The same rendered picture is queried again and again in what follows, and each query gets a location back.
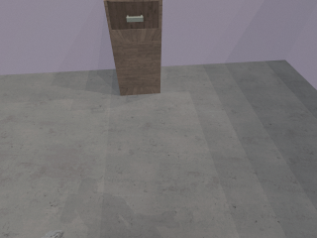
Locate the cabinet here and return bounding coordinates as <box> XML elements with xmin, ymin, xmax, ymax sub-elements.
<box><xmin>103</xmin><ymin>0</ymin><xmax>162</xmax><ymax>96</ymax></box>

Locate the handle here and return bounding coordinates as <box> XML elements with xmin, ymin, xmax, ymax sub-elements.
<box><xmin>126</xmin><ymin>15</ymin><xmax>144</xmax><ymax>23</ymax></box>

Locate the drawer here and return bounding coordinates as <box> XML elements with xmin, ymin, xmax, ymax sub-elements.
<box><xmin>107</xmin><ymin>1</ymin><xmax>159</xmax><ymax>30</ymax></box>

